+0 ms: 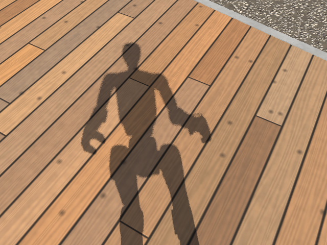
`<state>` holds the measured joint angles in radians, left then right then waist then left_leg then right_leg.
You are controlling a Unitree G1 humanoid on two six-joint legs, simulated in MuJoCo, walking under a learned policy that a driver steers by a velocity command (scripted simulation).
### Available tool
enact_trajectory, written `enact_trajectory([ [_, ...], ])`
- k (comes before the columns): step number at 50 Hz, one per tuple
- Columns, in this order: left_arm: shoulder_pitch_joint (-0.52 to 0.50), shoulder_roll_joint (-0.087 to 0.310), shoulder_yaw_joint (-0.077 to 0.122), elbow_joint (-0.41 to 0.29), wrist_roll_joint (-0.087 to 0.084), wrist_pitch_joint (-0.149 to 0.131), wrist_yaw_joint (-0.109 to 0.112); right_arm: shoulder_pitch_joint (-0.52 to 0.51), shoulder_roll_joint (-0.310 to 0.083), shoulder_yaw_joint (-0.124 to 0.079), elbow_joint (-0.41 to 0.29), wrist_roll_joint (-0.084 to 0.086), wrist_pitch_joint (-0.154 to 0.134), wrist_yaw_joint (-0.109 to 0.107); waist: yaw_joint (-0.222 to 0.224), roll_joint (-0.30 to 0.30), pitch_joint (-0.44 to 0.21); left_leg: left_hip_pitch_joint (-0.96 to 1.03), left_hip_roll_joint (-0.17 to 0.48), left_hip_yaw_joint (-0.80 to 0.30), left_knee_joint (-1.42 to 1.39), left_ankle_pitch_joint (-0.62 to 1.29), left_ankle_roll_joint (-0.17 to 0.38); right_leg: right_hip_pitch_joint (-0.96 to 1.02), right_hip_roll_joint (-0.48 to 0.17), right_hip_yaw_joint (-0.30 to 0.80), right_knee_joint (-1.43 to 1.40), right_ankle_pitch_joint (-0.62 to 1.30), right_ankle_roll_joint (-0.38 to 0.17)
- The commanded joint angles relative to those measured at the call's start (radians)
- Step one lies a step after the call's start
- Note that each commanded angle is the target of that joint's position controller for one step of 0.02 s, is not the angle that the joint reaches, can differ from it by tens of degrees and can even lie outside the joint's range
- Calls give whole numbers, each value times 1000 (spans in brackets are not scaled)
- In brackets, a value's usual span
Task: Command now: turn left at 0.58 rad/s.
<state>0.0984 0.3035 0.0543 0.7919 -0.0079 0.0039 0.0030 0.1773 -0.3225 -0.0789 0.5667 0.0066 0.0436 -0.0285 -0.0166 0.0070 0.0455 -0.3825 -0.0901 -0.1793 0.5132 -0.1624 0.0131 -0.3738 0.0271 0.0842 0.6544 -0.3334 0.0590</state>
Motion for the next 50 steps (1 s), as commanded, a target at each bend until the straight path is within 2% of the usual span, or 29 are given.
enact_trajectory([
  [1, 100, 113, 40, -36, 5, -24, -6, -36, -141, -40, -73, 15, -2, -7, 54, 148, -161, 88, 181, -261, -62, 60, 126, 170, -18, -22, -249, 152, -45],
  [2, 130, 186, 58, -39, 24, -21, 0, -1, -92, -27, -74, 8, 0, -7, 36, -8, -165, -29, 93, -165, 110, -159, 65, 269, -213, 154, -330, 161, -114],
  [3, 96, 259, 73, -38, 50, -13, 2, 7, -85, -28, -108, 10, -8, -6, -4, -309, -94, -226, -65, 32, 315, -446, 6, 231, -406, 417, -399, 288, -280],
  [4, 44, 202, 58, -77, 60, -20, 6, 31, -170, -52, -85, -6, -17, -6, 6, -232, -86, -226, 11, -1, 537, -449, -28, 180, -451, 432, -401, 310, -345],
  [5, -13, 148, 43, -94, 48, -22, 14, 48, -200, -68, -57, 4, -13, -2, -17, -162, -73, -214, 23, 4, 617, -379, -37, 160, -391, 319, -380, 307, -307],
  [7, -42, 109, 32, -99, 13, -20, 22, 71, -149, -59, -22, -3, 4, -9, -12, -131, -50, -235, 27, 16, 696, -281, -73, 193, -293, 185, -352, 310, -253],
  [10, 25, 108, 26, -82, 15, -9, 30, 22, -85, -34, -37, 9, 4, -7, 25, -140, -56, -225, 26, 63, 630, -248, -102, 258, -256, 90, -342, 427, -274],
  [14, 50, 139, 34, -70, 10, 0, 25, -37, -35, -2, -56, -2, -2, 0, 58, -188, -99, -85, 82, 115, 327, -279, -109, 315, -269, 53, -311, 500, -281],
  [16, 60, 161, 40, -61, 2, 4, 16, -34, -45, -1, -50, 3, -2, 4, 66, -209, -102, 11, 82, 161, 198, -272, -103, 288, -277, 55, -299, 538, -284],
  [17, 67, 167, 40, -54, -4, 6, 13, -19, -53, -3, -40, 5, -2, 5, 63, -204, -102, 49, 77, 174, 120, -232, -95, 286, -278, 60, -285, 542, -282],
  [19, 65, 118, 18, -35, -18, 1, 5, 52, -24, 2, 8, -4, -4, 6, 16, -162, -90, 239, 71, 179, -203, 2, -52, 207, -243, 55, -253, 503, -235],
  [20, 108, 89, 4, -18, -12, -14, -4, 56, -53, -1, 11, -11, -4, 1, 23, -122, -104, 378, 117, 116, -242, 128, -25, 125, -221, 53, -254, 425, -171],
  [21, 118, 56, -12, -26, 24, -31, -18, 86, -126, -14, 6, -19, -1, -12, 39, 21, -166, 509, 263, -18, -163, 428, 12, 43, -160, 0, -167, 243, -101],
  [22, 149, 22, -20, -23, 18, -39, -23, 11, -119, -7, 13, -38, -1, -8, 95, 177, -168, 361, 319, -13, -115, 364, 101, 93, -113, -61, -220, 33, -48],
  [23, 87, 85, -11, -17, 18, -33, -19, -40, -65, 1, -8, -38, -12, 3, 55, 118, -132, 305, 263, 24, -128, 211, 103, 131, -106, -63, -210, 77, -17],
  [24, 36, 126, 2, -30, 8, -30, -16, -29, -83, -7, 1, -40, -17, 6, 28, 116, -94, 311, 222, 46, -130, 116, 75, 76, -80, -74, -174, 129, -13],
  [26, 36, 134, 8, -34, -1, -14, -1, -5, -122, -21, 15, -32, -24, -1, 17, 139, -55, 285, 245, 35, -148, 94, 75, 23, -69, -80, -107, 164, -17],
  [28, 56, 123, 13, -38, -8, -2, 3, 24, -122, -25, 25, -24, -24, -12, 14, 167, -38, 267, 310, 11, -154, 172, 120, -23, -55, -96, -15, 81, -19],
  [31, 59, 109, 29, -54, -15, 20, -2, 11, -113, -26, 16, -27, -31, -24, -7, 188, -41, 261, 454, -60, -176, 349, 238, -147, -77, -66, 347, -285, -13],
  [34, 88, 81, 30, -57, -14, 44, -5, -80, -113, -31, 19, -10, -45, -17, 33, 120, -41, 237, 418, 55, -158, 385, 211, -121, -109, -69, 316, -213, 1],
  [39, 143, 90, 37, -81, -16, 48, -38, -110, -129, -40, 46, 17, -30, -12, 57, 121, -114, 229, 381, 173, -18, 335, 138, 97, -47, -179, -34, 55, -39],
  [40, 178, 110, 48, -75, -11, 46, -33, -70, -107, -35, 68, 21, -30, -11, 64, 74, -121, 179, 343, 219, 75, 208, 84, 187, -17, -165, -145, 164, -68],
  [41, 191, 209, 76, -90, -8, 41, -17, -10, -64, -24, 77, -9, -32, -7, 39, -156, -111, 0, 248, 316, 313, -89, -15, 316, -144, 61, -241, 508, -135],
  [42, 189, 320, 90, -131, 20, 23, -13, -86, -20, -2, 11, -43, -33, -13, 46, -360, -113, -251, 77, 255, 569, -572, -93, 344, -414, 485, -300, 790, -364],
  [43, 213, 281, 77, -139, 48, -3, -24, -132, -75, -17, 13, -19, -32, -22, 104, -204, -194, -255, 83, 107, 717, -582, -82, 335, -436, 503, -332, 658, -444],
  [44, 170, 251, 67, -141, 40, -20, -24, -134, -95, -25, 20, 1, -30, -25, 74, -154, -138, -279, 104, 90, 743, -494, -63, 306, -384, 410, -332, 545, -400],
  [45, 122, 225, 63, -142, 16, -24, -15, -117, -105, -32, 43, -3, -27, -32, 50, -98, -101, -291, 126, 87, 709, -395, -56, 291, -325, 338, -327, 432, -336],
  [47, 73, 180, 44, -155, -7, -14, 5, -102, -112, -40, 63, -13, -25, -37, 25, -100, -88, -244, 128, 84, 666, -263, -65, 250, -258, 265, -328, 434, -276],
  [50, 93, 168, 39, -171, -1, -6, 20, -68, -81, -35, 78, -4, -31, -28, 22, -101, -125, -218, 98, 88, 643, -177, -87, 286, -226, 233, -331, 473, -276],
])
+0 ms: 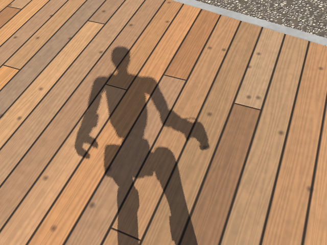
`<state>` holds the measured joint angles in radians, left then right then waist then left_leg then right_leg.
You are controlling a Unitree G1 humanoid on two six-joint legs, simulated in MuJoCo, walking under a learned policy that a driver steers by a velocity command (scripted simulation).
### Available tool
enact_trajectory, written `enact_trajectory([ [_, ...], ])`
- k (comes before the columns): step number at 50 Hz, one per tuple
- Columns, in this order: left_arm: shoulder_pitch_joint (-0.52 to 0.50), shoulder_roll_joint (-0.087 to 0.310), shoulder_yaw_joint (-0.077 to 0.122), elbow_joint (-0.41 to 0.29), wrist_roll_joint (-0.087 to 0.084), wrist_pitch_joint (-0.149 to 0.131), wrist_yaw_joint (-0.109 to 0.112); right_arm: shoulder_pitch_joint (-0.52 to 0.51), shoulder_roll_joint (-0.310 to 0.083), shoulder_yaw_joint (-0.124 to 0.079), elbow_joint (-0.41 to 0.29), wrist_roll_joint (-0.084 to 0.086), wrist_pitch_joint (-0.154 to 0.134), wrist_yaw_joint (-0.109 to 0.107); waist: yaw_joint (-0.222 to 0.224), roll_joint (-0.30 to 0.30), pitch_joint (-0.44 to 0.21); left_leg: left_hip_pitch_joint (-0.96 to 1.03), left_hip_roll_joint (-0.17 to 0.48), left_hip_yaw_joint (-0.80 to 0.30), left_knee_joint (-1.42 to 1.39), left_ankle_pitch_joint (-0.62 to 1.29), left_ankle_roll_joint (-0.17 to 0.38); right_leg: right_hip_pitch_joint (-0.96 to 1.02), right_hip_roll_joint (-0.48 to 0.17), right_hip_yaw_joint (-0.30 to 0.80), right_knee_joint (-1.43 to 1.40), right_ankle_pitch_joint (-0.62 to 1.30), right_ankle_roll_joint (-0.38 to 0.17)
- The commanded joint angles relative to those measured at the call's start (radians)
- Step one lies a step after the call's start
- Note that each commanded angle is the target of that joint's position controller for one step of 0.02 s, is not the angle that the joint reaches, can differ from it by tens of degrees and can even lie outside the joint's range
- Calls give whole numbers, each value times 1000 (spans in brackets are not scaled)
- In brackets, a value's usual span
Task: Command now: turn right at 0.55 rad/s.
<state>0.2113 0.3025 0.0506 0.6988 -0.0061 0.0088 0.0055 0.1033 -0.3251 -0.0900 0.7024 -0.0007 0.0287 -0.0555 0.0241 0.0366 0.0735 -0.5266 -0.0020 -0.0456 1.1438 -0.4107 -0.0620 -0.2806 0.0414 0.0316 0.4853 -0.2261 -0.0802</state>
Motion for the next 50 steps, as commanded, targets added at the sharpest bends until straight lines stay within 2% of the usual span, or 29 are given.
enact_trajectory([
  [1, -13, 171, 44, -81, -4, -10, 21, 0, -73, -23, -57, 3, -17, -1, -14, -127, -151, -81, 5, -49, -17, 81, -19, 205, -236, 292, -164, 355, -138],
  [8, -10, 189, 55, -102, -3, 10, 32, -39, -69, -19, -60, 5, -33, 4, 6, -167, -110, -59, -7, -78, -265, 97, -50, 190, -209, 387, -167, 153, -138],
  [9, -9, 184, 54, -102, -3, 11, 32, -24, -72, -18, -53, 7, -37, 9, 7, -165, -130, -37, -2, -73, -297, 108, -48, 187, -204, 391, -178, 47, -141],
  [11, -1, 174, 49, -99, -3, 8, 28, -34, -73, -14, -53, 11, -50, 21, 26, -192, -117, -2, 4, -52, -365, 109, -38, 152, -197, 424, -213, -179, -152],
  [15, 20, 159, 35, -75, 3, -4, 16, -37, -66, 0, -48, 17, -92, 50, 50, -198, -95, 85, 15, -9, -499, 86, 2, 138, -211, 450, -231, -279, -158],
  [17, 25, 168, 32, -65, 3, -12, 8, -31, -64, 7, -40, 25, -111, 61, 49, -185, -69, 140, 12, 18, -560, 99, 37, 109, -217, 447, -231, -299, -157],
  [20, 15, 142, 19, -54, 4, -25, -1, 63, -52, 14, 4, 28, -132, 70, -9, -141, -63, 331, -12, 39, -710, 169, 99, 16, -184, 391, -178, -313, -123],
  [21, 5, 111, 8, -56, 9, -34, -3, 119, -64, 12, 19, 27, -137, 67, -34, -119, -75, 409, 25, -23, -727, 145, 125, -30, -158, 348, -112, -290, -94],
  [22, -18, 58, -9, -69, 18, -44, -5, 206, -106, 7, 36, 23, -139, 62, -58, 2, -88, 498, 150, -208, -805, 76, 180, -122, -81, 219, 100, -239, -42],
  [23, -35, 64, -3, -115, 6, -65, -5, 267, -222, -23, 58, 15, -134, 68, -43, 202, -55, 585, 298, -528, -912, -77, 319, -343, 44, 28, 295, -267, 23],
  [24, -105, 141, 17, -129, -9, -82, 3, 302, -188, -19, 60, 15, -136, 77, -95, 172, 19, 583, 371, -689, -964, -156, 388, -495, 10, 42, 451, -380, 48],
  [25, -108, 159, 26, -125, -20, -97, -3, 288, -147, -5, 54, 18, -140, 78, -84, 113, 37, 597, 346, -642, -958, -150, 368, -540, -33, 74, 510, -309, 45],
  [26, -111, 137, 22, -115, -14, -107, -10, 284, -129, 0, 44, 16, -141, 77, -85, 98, 17, 632, 293, -570, -960, -102, 342, -554, -47, 70, 528, -227, 49],
  [28, -151, 122, 23, -127, 7, -122, -23, 293, -115, 6, 42, 20, -128, 64, -91, 76, 1, 661, 237, -455, -950, 110, 307, -564, -68, 48, 474, -116, 69],
  [29, -164, 101, 20, -133, 10, -126, -30, 303, -104, 9, 41, 21, -117, 57, -88, 79, -13, 642, 206, -406, -951, 192, 297, -527, -62, 31, 422, -83, 84],
  [32, -219, 37, 2, -145, 9, -130, -42, 295, -107, 8, 32, 24, -91, 35, -94, 90, -20, 515, 137, -290, -943, 350, 277, -376, -23, -19, 232, 26, 129],
  [34, -267, 24, -3, -156, 3, -130, -46, 309, -128, 1, 32, 24, -80, 28, -109, 99, -13, 423, 122, -268, -931, 374, 262, -267, 1, -29, 125, 110, 141],
  [36, -280, 49, 6, -161, -8, -130, -45, 327, -143, -5, 33, 29, -74, 26, -108, 102, -16, 372, 140, -300, -921, 371, 251, -173, 13, -18, 68, 173, 142],
  [38, -252, 84, 20, -159, -16, -130, -39, 315, -152, -11, 29, 37, -75, 24, -77, 115, -19, 371, 167, -344, -898, 369, 227, -103, -1, 15, 33, 176, 126],
  [40, -158, 124, 41, -140, -19, -132, -27, 285, -143, -11, 19, 37, -74, 26, -12, 119, -53, 367, 159, -346, -808, 480, 195, 32, -7, 11, -14, 155, 89],
  [41, -59, 154, 58, -118, -14, -131, -16, 276, -120, -5, 11, 29, -76, 30, 40, 104, -119, 340, 108, -310, -675, 559, 166, 179, -27, 12, -41, 156, 59],
  [42, 104, 202, 74, -101, 0, -129, -4, 267, -64, 13, -16, 8, -76, 35, 111, 30, -273, 229, 51, -262, -413, 442, 134, 431, -167, 140, -17, 67, -3],
  [43, 198, 281, 87, -73, 23, -116, -8, 388, 48, 46, -49, 30, -85, 31, 63, -306, -438, -69, -95, -147, -70, -84, 78, 714, -428, 605, -121, -199, -148],
  [44, 167, 196, 68, -72, 16, -114, -16, 408, -45, 30, -31, 53, -87, 30, 47, -328, -368, -192, -26, -151, 92, -163, 70, 638, -464, 771, -216, -360, -167],
  [45, 107, 129, 51, -77, 7, -111, -12, 317, -110, 11, -31, 56, -84, 33, 54, -222, -211, -236, 22, -129, 134, -71, 72, 506, -425, 613, -226, -333, -137],
  [46, 67, 106, 44, -72, 8, -108, -10, 255, -112, 10, -36, 43, -81, 34, 44, -136, -129, -211, 61, -96, 121, 1, 71, 391, -381, 456, -226, -179, -119],
  [47, 42, 85, 38, -60, 14, -105, -11, 218, -98, 10, -44, 30, -82, 38, 29, -110, -84, -188, 85, -90, 85, 47, 72, 304, -340, 359, -246, -58, -111],
  [48, 24, 70, 33, -53, 23, -108, -9, 208, -84, 7, -49, 30, -77, 44, 8, -128, -65, -153, 109, -88, 64, 77, 74, 246, -310, 278, -271, 16, -102],
  [50, 2, 66, 35, -39, 18, -119, -9, 191, -46, 14, -62, 35, -63, 52, -10, -137, -34, -132, 119, -65, 26, 93, 66, 181, -300, 177, -308, 165, -115],
])
Over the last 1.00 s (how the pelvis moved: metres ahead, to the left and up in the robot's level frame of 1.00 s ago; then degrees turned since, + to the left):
0.00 -0.05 0.01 -9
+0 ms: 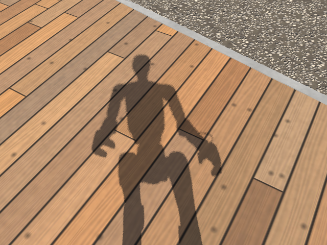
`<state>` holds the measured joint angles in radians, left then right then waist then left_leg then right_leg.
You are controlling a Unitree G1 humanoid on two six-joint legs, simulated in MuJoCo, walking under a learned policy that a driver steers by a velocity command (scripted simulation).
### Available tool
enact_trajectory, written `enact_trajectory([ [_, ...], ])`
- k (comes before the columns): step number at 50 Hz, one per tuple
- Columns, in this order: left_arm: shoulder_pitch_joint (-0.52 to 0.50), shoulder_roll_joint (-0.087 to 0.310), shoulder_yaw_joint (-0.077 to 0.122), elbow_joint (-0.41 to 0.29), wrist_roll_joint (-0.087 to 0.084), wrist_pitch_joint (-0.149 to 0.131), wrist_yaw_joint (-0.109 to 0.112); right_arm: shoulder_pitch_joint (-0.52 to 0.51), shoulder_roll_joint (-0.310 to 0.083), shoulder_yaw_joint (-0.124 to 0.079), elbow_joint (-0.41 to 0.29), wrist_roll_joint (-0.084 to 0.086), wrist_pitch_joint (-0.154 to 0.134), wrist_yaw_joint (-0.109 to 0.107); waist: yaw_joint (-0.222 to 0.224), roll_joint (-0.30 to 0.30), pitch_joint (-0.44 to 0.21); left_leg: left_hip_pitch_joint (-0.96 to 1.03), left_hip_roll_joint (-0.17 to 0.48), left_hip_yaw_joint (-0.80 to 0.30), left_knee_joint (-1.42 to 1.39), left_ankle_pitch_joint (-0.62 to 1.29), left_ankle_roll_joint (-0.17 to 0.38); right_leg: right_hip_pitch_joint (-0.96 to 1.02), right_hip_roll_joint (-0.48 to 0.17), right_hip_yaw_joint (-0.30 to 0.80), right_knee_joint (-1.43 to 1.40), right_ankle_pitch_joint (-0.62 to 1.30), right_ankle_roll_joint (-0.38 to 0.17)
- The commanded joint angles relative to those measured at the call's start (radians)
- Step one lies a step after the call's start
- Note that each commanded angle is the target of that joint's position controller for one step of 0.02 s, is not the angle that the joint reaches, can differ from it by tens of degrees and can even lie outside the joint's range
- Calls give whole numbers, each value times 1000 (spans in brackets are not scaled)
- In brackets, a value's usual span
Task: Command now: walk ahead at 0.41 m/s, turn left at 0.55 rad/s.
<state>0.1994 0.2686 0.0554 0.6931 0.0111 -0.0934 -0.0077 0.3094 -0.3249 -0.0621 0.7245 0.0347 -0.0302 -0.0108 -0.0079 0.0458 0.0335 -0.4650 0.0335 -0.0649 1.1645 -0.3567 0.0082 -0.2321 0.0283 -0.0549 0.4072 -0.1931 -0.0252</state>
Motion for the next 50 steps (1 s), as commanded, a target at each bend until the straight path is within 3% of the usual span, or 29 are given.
enact_trajectory([
  [1, 3, 109, 34, -24, -4, -21, 4, -35, -33, -10, -98, -6, 3, 8, 12, -135, 25, -198, 83, -37, -35, 37, -16, 107, -292, 214, -233, 275, -179],
  [4, -35, 158, 49, -7, -11, -16, 10, -73, -18, -1, -128, -27, 4, 18, -3, -123, 17, -166, 76, 5, -219, 161, -43, 93, -277, 69, -220, 530, -180],
  [8, -29, 190, 54, 16, -25, 7, 25, -163, -25, -1, -156, -22, -2, 52, 28, -121, -22, -36, 36, 64, -467, 375, -21, 114, -245, -50, -174, 551, -129],
  [11, -2, 224, 65, 34, -52, 20, 26, -186, -64, -21, -189, -28, 3, 67, 15, -117, -45, 25, -1, 79, -551, 299, 28, 174, -277, -50, -66, 607, -107],
  [13, 1, 218, 62, 38, -61, 31, 26, -61, -116, -53, -163, -35, 1, 60, -62, -82, -114, 219, -64, 105, -659, 346, 79, 158, -238, -80, 157, 644, -69],
  [14, 51, 183, 47, 38, -39, 31, 24, 10, -177, -73, -153, -39, 3, 42, -86, 3, -171, 389, -27, 48, -693, 628, 116, 58, -172, -111, 362, 471, -17],
  [15, 165, 77, 7, 19, 25, 30, 9, -9, -246, -69, -182, -59, 9, 17, 1, 274, -287, 716, 279, -313, -579, 1173, 283, -281, -55, -99, 739, -452, 54],
  [16, 207, 127, -5, 55, -2, 36, -5, -28, -175, -35, -219, -65, 4, 22, -34, 178, -528, 751, 427, -547, -662, 1009, 422, -304, -27, 115, 915, -570, 70],
  [17, 113, 196, 18, 64, -41, 54, -10, -47, -94, -14, -202, -60, 4, 32, -67, 39, -439, 646, 348, -409, -712, 860, 365, -312, -76, 150, 907, -483, 72],
  [18, 58, 169, 11, 42, -49, 67, -5, -92, -66, -2, -175, -46, -2, 37, -39, 22, -310, 549, 290, -307, -736, 726, 306, -344, -106, 134, 831, -433, 73],
  [19, 35, 146, 6, 51, -40, 82, 8, -136, -39, 9, -160, -41, -5, 37, -19, -7, -235, 438, 258, -251, -765, 629, 266, -319, -135, 141, 751, -399, 82],
  [21, 84, 140, 6, 74, -31, 112, 21, -213, -56, 4, -137, -66, -6, 34, 39, 47, -163, 200, 203, -131, -837, 528, 231, -129, -128, 116, 622, -315, 105],
  [23, 115, 119, 1, 91, -21, 124, 34, -252, -60, -2, -122, -78, -12, 26, 50, 69, -154, 154, 190, -64, -854, 505, 235, -58, -113, 91, 512, -281, 116],
  [27, 38, 146, 11, 56, -24, 139, 41, -237, -112, -25, -91, -61, 8, -5, 7, 60, -134, 192, 248, -79, -892, 294, 258, -103, -111, 66, 488, -219, 95],
  [30, 18, 134, 14, 37, -24, 141, 32, -224, -128, -38, -68, -39, 14, -13, 1, 83, -103, 190, 267, -99, -968, -79, 233, -137, -114, 35, 469, -243, 53],
  [33, 82, 126, 21, 70, -26, 132, 13, -259, -131, -46, -61, -12, 10, -7, 47, 67, -86, 156, 257, -54, -985, -196, 187, -21, -93, -13, 312, -218, -10],
  [35, 199, 111, 28, 138, -27, 127, 5, -301, -101, -42, -61, -1, 13, -4, 107, 27, -66, 89, 197, 40, -884, -234, 129, 126, -47, -62, 130, -148, -62],
  [36, 280, 125, 35, 175, -28, 121, 6, -311, -51, -33, -63, -5, 12, -2, 127, -71, -37, 7, 130, 129, -689, -239, 77, 195, -77, 32, 19, -224, -101],
  [37, 331, 191, 47, 173, -28, 109, 18, -319, 31, -12, -78, -24, 5, 13, 114, -302, -13, -228, 17, 231, -289, -255, -6, 287, -306, 405, -101, -307, -190],
  [38, 270, 276, 56, 118, -7, 78, 8, -380, -7, -22, -127, -10, -17, 19, 105, -300, 53, -423, -73, 64, -203, -244, -8, 219, -408, 784, -273, -547, -322],
  [39, 179, 247, 51, 82, 5, 51, 11, -383, -72, -36, -120, 9, -40, 23, 74, -218, 104, -449, -15, -4, -166, -116, 6, 204, -402, 733, -321, -539, -300],
  [40, 140, 211, 41, 77, -7, 34, 17, -353, -105, -47, -102, 4, -53, 25, 43, -198, 117, -455, 7, -4, -190, 8, 9, 223, -368, 633, -298, -428, -253],
  [42, 160, 174, 30, 82, -25, 29, 24, -354, -95, -49, -74, -36, -66, 19, 47, -150, 78, -402, 21, 4, -264, 138, -11, 262, -298, 486, -272, -200, -192],
  [43, 194, 149, 22, 88, -23, 28, 28, -366, -76, -46, -71, -38, -69, 24, 53, -145, 54, -367, 9, 12, -287, 202, -21, 272, -270, 435, -263, -96, -176],
  [45, 244, 147, 23, 95, -22, 26, 34, -380, -44, -39, -72, -34, -71, 32, 61, -143, 21, -331, -12, 23, -358, 290, -37, 296, -238, 365, -242, 62, -163],
  [50, 312, 162, 33, 100, -26, 39, 45, -496, -6, -19, -108, -19, -78, 51, 110, -180, 54, -220, -46, 42, -568, 388, -60, 215, -204, 319, -223, 100, -154],
])
Over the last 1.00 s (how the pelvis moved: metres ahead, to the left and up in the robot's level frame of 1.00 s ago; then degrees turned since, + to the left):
0.32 -0.01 0.00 10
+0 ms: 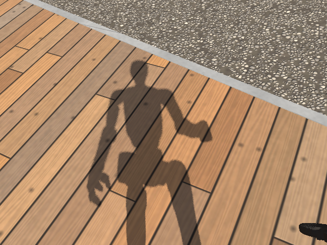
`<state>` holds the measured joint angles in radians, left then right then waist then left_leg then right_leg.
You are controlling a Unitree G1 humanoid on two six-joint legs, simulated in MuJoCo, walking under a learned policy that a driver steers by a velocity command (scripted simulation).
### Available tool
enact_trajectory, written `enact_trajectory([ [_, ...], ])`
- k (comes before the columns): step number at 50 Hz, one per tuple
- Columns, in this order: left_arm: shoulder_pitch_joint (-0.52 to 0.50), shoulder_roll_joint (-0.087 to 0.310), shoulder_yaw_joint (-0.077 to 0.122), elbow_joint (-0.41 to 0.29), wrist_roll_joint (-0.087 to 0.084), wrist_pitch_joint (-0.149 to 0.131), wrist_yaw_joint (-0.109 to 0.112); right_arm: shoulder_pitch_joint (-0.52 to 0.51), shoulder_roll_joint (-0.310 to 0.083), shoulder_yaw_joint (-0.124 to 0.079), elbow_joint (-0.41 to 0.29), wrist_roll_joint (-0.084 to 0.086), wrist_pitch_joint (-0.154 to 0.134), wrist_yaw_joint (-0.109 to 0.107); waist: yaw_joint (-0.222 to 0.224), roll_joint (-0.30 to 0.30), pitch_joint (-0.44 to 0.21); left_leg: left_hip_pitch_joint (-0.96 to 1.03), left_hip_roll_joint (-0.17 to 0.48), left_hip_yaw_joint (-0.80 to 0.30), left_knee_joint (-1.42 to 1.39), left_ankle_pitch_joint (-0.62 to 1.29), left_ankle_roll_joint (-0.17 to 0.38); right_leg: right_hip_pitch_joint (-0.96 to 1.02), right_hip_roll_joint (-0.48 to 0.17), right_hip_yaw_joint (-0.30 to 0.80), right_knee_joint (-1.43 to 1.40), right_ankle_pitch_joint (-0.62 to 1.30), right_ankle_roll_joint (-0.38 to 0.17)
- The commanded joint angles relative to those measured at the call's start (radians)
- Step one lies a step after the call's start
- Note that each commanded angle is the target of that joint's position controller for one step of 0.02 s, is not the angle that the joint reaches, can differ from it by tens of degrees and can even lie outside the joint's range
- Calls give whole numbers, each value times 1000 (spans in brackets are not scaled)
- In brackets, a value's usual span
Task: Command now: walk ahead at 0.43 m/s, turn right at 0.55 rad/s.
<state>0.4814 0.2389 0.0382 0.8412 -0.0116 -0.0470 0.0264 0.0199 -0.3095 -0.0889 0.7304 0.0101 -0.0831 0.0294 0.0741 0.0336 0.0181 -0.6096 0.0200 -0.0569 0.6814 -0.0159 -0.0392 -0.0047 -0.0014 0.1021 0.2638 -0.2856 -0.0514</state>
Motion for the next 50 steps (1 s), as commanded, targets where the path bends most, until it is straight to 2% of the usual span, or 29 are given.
enact_trajectory([
  [1, 43, 194, 53, -46, -7, -4, 12, -231, -20, 10, -124, 8, -28, 15, 38, -171, 80, -68, -35, 35, -112, 45, -13, -14, -179, 173, -70, 194, -130],
  [4, 45, 203, 61, -46, -17, 6, 16, -247, -36, 11, -141, 12, -40, 26, 33, -181, 90, -13, -39, 26, -180, 24, -1, -9, -201, 216, -27, 223, -124],
  [7, -10, 221, 72, -65, -15, 15, 17, -125, -91, -10, -117, 14, -49, 19, -41, -230, 44, 181, -54, 37, -205, -49, 38, -27, -212, 232, 62, 443, -93],
  [8, -32, 209, 69, -75, -8, 16, 16, 5, -126, -28, -79, 11, -50, 8, -104, -223, -39, 344, -63, 60, -232, -34, 69, -36, -170, 189, 189, 600, -68],
  [9, -48, 182, 58, -95, 5, 16, 12, 173, -165, -41, -45, -1, -49, -1, -181, -195, -185, 619, 14, 2, -194, -37, 121, -140, -118, 152, 405, 577, -35],
  [10, 41, 78, 29, -119, 17, 8, 9, 329, -240, -56, -23, -25, -43, -9, -177, 41, -388, 1014, 261, -356, -178, -194, 242, -447, 5, 89, 766, 205, 23],
  [11, 132, 56, 17, -110, -23, -7, 6, 361, -206, -44, 14, -20, -41, 7, -138, 330, -470, 1087, 393, -767, -377, -393, 332, -636, 75, 101, 994, -290, 43],
  [12, 55, 156, 42, -100, -47, -13, 4, 288, -120, -21, 11, -3, -38, 7, -142, 206, -272, 942, 353, -672, -421, -492, 295, -724, 6, 109, 1076, -235, 39],
  [13, -60, 182, 45, -122, -42, -16, 1, 231, -81, -11, 8, 1, -31, 1, -145, 100, -145, 790, 311, -497, -421, -425, 267, -725, -36, 62, 1060, -156, 31],
  [14, -131, 169, 44, -138, -23, -21, 1, 192, -68, -5, 16, -8, -28, -1, -125, 25, -66, 644, 270, -384, -440, -292, 259, -692, -68, 42, 1011, -103, 26],
  [15, -157, 163, 49, -145, -10, -21, -2, 169, -47, 2, 22, -20, -30, -2, -100, 31, -41, 561, 235, -307, -459, -201, 254, -652, -96, 41, 955, -68, 20],
  [16, -147, 143, 46, -144, -11, -18, -9, 159, -43, 5, 31, -26, -32, -4, -77, 52, -34, 510, 217, -263, -482, -157, 257, -610, -110, 37, 923, -54, 18],
  [18, -150, 100, 34, -148, -10, -11, -15, 166, -49, 4, 52, -12, -40, -6, -60, 59, -15, 462, 216, -205, -528, -97, 279, -600, -125, 12, 839, -54, 25],
  [21, -260, 80, 14, -192, 13, -19, -23, 183, -100, -6, 71, 5, -40, -12, -76, 31, 27, 423, 206, -132, -573, -40, 292, -613, -140, -29, 637, 65, 47],
  [23, -337, 74, 5, -212, 12, -33, -33, 197, -120, -8, 75, 14, -29, -15, -96, 23, 41, 391, 164, -78, -570, -9, 270, -554, -113, -60, 477, 180, 56],
  [26, -428, 99, 7, -239, -1, -43, -46, 271, -154, -13, 98, 27, -16, -18, -126, 22, 39, 416, 174, -88, -535, -4, 244, -484, -69, -71, 343, 281, 71],
  [28, -448, 128, 17, -251, -3, -48, -50, 299, -165, -15, 109, 31, -6, -21, -118, 27, 32, 462, 199, -122, -489, -31, 219, -447, -56, -59, 283, 270, 60],
  [30, -389, 156, 34, -237, -4, -53, -49, 302, -169, -13, 115, 26, 7, -25, -65, 35, 2, 468, 195, -127, -396, 8, 186, -320, -37, -74, 228, 236, 37],
  [31, -284, 192, 55, -208, -1, -53, -41, 313, -143, -2, 115, 18, 9, -24, -14, 24, -61, 439, 147, -96, -260, 89, 159, -158, -26, -87, 212, 207, 13],
  [32, -129, 253, 78, -188, 14, -52, -30, 308, -83, 21, 95, 0, 7, -23, 60, -32, -184, 316, 84, -50, -1, -21, 118, 76, -151, 21, 230, 183, -41],
  [33, -43, 351, 99, -175, 34, -39, -26, 420, 27, 54, 67, 3, -5, -25, 30, -306, -347, 1, -47, 48, 369, -441, 48, 380, -420, 426, 155, 22, -176],
  [34, -28, 270, 81, -167, 30, -37, -32, 407, -50, 38, 76, 29, -12, -26, 47, -298, -354, -108, -31, -56, 537, -563, 49, 345, -429, 608, 50, -124, -205],
  [35, -91, 211, 61, -170, 20, -40, -33, 339, -119, 16, 60, 45, -10, -27, 39, -226, -214, -175, 14, -66, 594, -490, 60, 248, -398, 468, 37, -137, -170],
  [37, -211, 141, 39, -170, 19, -46, -38, 267, -107, 12, 46, 26, 2, -31, -10, -161, -85, -136, 79, -41, 539, -354, 59, 47, -319, 248, -10, 26, -139],
  [38, -245, 125, 36, -167, 24, -53, -38, 272, -92, 8, 46, 22, 14, -29, -40, -173, -53, -85, 103, -49, 503, -312, 56, -28, -296, 170, -45, 90, -128],
  [40, -273, 123, 42, -152, 24, -66, -36, 269, -48, 14, 39, 24, 38, -25, -66, -144, -21, -40, 113, -40, 468, -270, 46, -98, -286, 74, -97, 189, -133],
  [43, -268, 152, 57, -125, 23, -76, -27, 215, -25, 19, 5, 15, 56, -19, -74, -100, 14, -81, 117, -47, 356, -177, 31, -101, -291, -38, -136, 287, -144],
  [47, -249, 191, 71, -101, 19, -66, -14, 103, -8, 31, -31, 10, 49, 8, -42, -82, 43, -37, 101, 11, 115, 19, 37, -90, -261, -191, -152, 311, -118],
  [50, -204, 218, 82, -76, 4, -53, -11, 11, -14, 34, -70, 10, 50, 24, -13, -70, 72, -29, 88, 52, 13, 26, 59, -31, -279, -244, -142, 313, -102],
])
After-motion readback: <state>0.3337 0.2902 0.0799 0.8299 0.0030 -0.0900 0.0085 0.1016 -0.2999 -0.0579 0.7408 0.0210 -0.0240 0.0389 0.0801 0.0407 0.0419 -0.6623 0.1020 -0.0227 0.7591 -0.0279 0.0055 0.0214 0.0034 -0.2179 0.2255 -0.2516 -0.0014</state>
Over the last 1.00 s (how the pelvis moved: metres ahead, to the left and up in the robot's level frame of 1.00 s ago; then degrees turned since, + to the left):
0.29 0.00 0.01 -9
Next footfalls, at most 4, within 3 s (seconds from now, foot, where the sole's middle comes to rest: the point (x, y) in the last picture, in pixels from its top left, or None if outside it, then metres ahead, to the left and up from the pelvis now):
0.18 left None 0.29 0.14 -0.79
0.64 right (242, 242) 0.50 -0.17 -0.79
1.14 left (175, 181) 0.77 0.11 -0.79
1.64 right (196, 123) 1.11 0.02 -0.79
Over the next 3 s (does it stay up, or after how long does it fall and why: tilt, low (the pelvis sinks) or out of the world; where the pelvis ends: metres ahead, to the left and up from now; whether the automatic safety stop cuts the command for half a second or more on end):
stays up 1.39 0.57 -0.01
